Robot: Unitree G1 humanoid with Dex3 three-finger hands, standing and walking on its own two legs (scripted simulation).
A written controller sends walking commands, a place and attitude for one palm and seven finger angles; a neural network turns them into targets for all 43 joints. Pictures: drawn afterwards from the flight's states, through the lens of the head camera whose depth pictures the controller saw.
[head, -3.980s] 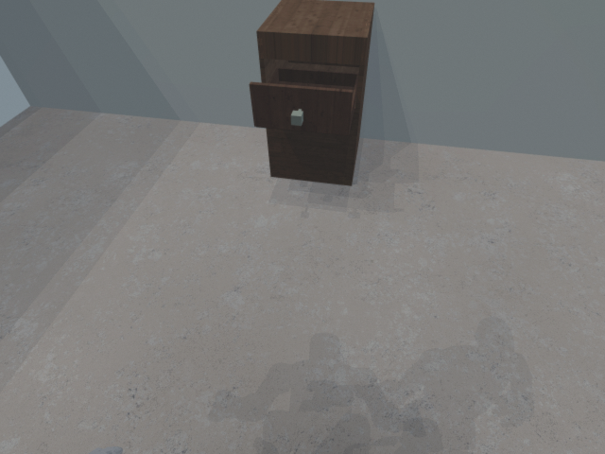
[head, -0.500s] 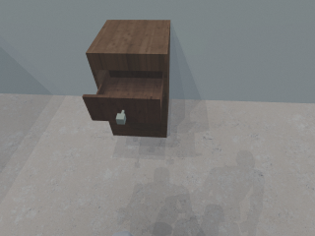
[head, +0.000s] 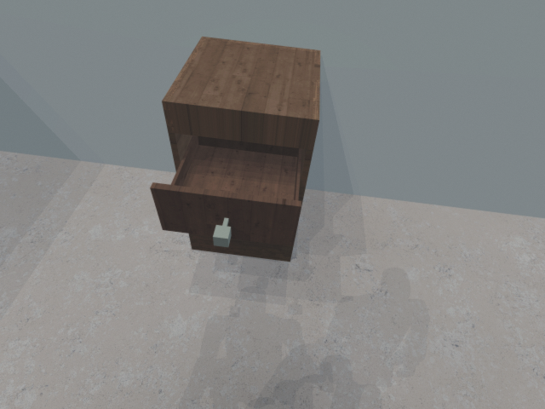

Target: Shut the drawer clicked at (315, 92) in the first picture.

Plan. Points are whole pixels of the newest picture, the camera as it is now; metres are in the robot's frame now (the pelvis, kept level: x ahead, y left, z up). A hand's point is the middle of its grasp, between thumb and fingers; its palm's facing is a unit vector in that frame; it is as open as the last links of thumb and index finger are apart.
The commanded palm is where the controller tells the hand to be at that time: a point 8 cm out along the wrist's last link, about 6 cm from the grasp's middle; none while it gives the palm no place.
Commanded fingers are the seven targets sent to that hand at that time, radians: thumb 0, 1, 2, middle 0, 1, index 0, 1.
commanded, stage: take the last steps up to it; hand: left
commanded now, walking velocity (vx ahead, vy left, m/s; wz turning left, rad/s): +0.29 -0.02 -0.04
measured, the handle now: (223, 230) +0.57 +0.16 -0.24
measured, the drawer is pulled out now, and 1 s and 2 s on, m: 0.23 0.23 0.23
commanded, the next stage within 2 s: come to a stop and stand still in 0.50 s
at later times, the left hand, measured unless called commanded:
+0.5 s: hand (205, 366) +0.22 +0.13 -0.16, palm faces +0.06 -0.98 -0.21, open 7.2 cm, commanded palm none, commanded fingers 0.00 0.90 0.90 -0.20 -0.30 -0.20 -0.30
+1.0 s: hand out of the picture +0.14 +0.14 -0.18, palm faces +0.04 -0.99 -0.14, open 7.4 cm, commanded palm none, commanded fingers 0.00 0.90 0.90 -0.20 -0.30 -0.20 -0.30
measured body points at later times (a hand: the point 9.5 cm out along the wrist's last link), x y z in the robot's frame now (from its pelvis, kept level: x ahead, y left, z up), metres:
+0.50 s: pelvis +0.13 -0.05 +0.00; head +0.13 -0.06 +0.45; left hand +0.21 +0.18 -0.14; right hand +0.08 -0.26 -0.17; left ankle +0.10 +0.08 -0.68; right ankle +0.16 -0.14 -0.74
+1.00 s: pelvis +0.17 -0.02 +0.00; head +0.19 +0.00 +0.45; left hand +0.14 +0.20 -0.17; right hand +0.25 -0.24 -0.14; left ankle +0.21 +0.08 -0.74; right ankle +0.16 -0.14 -0.74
